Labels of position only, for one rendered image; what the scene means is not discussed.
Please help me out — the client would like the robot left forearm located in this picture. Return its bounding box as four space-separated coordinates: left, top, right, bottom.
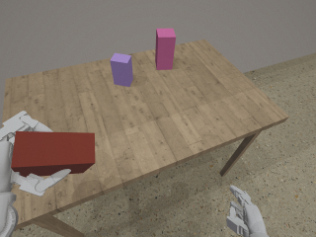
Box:
0 192 19 237

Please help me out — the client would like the sponge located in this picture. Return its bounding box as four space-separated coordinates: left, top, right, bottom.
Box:
11 131 96 178

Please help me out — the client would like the robot left hand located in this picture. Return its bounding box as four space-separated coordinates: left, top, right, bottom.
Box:
0 111 71 197

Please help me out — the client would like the robot right hand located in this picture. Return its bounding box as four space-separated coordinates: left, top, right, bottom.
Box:
226 185 268 237

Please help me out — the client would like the table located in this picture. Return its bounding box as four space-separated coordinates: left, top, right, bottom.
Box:
1 39 289 237

